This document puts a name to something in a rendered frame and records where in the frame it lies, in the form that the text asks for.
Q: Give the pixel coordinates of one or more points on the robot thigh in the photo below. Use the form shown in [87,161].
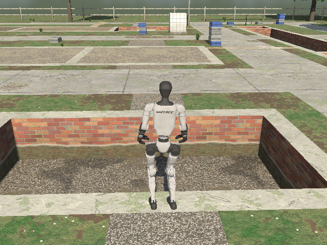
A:
[150,155]
[172,157]

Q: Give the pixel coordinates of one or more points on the left robot thigh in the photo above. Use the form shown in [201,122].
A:
[150,155]

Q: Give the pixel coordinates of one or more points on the robot right hand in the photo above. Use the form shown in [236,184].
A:
[179,136]

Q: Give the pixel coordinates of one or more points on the right robot thigh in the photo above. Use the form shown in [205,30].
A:
[172,157]

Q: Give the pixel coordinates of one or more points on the robot left upper arm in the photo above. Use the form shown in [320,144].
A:
[146,115]

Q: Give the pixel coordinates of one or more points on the robot left hand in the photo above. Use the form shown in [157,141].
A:
[140,139]

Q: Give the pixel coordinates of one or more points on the robot left forearm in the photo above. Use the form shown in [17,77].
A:
[141,132]

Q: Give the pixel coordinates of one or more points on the robot right upper arm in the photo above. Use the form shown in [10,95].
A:
[182,116]

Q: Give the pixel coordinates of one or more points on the robot right forearm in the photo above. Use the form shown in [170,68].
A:
[184,133]

